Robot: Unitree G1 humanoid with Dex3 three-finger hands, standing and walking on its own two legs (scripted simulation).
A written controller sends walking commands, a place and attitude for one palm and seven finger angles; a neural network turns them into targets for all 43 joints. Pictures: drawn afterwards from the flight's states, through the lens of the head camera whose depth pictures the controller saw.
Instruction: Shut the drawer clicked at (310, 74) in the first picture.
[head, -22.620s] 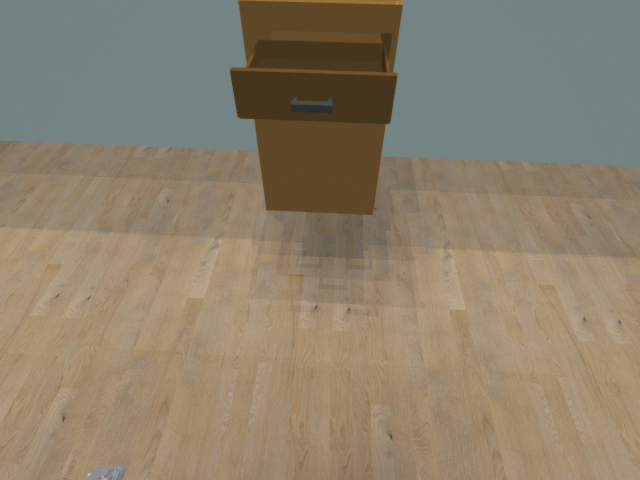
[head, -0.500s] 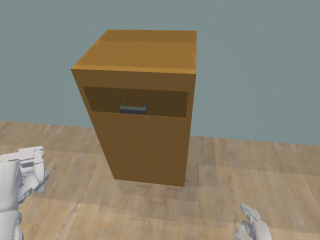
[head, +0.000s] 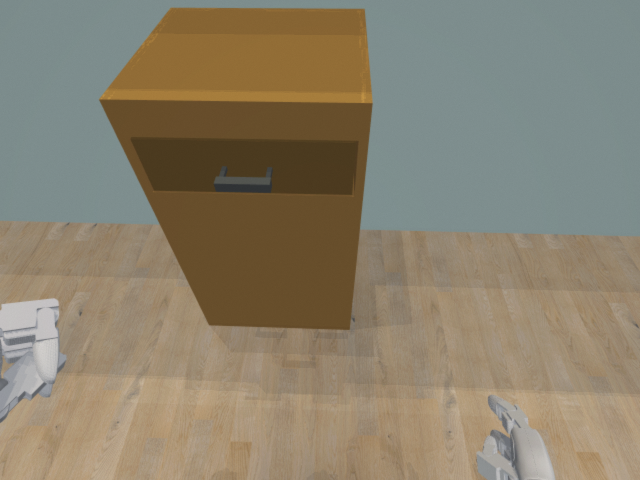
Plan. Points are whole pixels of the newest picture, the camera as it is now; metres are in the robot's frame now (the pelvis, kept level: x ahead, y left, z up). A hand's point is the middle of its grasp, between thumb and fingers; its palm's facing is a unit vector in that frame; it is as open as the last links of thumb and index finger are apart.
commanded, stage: step back with the hand held close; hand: left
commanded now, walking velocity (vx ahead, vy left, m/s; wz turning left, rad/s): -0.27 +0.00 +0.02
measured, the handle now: (245, 178) +0.67 +0.20 -0.05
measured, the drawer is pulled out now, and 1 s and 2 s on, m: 0.00 0.00 0.00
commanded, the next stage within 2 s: stop stepping back and stand still in 0.92 s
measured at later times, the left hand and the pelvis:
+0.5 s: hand (14, 444) +0.12 +0.24 +0.16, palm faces +0.39 -0.77 -0.50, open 3.2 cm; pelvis -0.07 -0.01 -0.01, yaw +3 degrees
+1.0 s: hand out of the picture +0.01 +0.24 +0.17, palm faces +0.47 -0.75 -0.47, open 3.2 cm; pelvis -0.15 -0.02 -0.02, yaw +4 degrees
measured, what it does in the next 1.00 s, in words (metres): walks backwards: right foot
